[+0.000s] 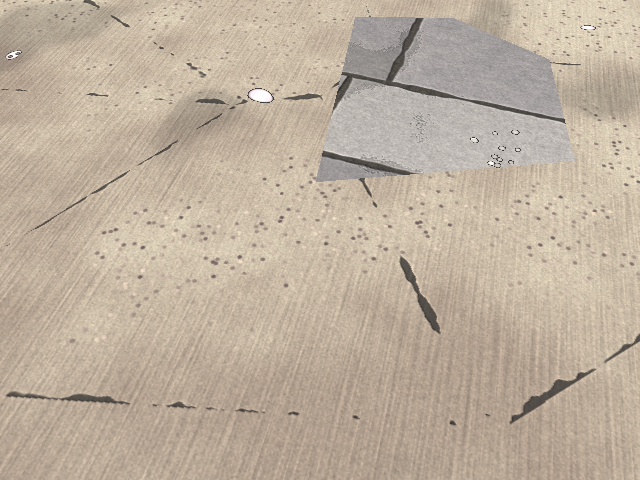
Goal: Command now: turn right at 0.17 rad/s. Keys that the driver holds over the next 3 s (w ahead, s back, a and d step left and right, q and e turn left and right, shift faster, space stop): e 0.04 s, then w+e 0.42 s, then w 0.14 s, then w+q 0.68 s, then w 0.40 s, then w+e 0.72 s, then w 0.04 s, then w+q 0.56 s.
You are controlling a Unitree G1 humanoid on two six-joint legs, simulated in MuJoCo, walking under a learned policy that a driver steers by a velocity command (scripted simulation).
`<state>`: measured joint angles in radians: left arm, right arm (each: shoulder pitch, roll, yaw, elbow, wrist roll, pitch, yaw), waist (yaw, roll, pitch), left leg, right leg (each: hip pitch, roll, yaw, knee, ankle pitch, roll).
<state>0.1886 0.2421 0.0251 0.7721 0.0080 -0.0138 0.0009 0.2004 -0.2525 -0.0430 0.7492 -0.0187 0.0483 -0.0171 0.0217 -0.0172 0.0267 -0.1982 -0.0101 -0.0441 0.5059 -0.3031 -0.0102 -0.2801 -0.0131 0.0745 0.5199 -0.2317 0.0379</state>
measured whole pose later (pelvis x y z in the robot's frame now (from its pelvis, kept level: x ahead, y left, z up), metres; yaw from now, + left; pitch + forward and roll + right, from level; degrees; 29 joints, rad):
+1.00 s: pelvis +0.39 -0.12 +0.00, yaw -10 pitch +1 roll +2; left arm 0.24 0.29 0.03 0.71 0.01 -0.10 0.00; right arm 0.27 -0.28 -0.06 0.75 0.01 -0.07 0.03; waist -0.02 -0.03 0.05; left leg -0.26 -0.13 -0.03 0.38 -0.13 0.09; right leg -0.51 -0.05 0.07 1.12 -0.33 0.00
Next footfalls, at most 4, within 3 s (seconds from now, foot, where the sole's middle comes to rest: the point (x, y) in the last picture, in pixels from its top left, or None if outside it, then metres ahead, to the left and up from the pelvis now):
0.32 right None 0.08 -0.15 -0.77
0.82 left None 0.48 -0.07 -0.77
1.28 right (484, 391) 0.71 -0.33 -0.77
1.76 left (359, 299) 0.96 -0.05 -0.77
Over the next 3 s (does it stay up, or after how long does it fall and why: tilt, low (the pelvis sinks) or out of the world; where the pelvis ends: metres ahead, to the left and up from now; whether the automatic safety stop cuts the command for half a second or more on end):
stays up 1.49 -0.24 0.00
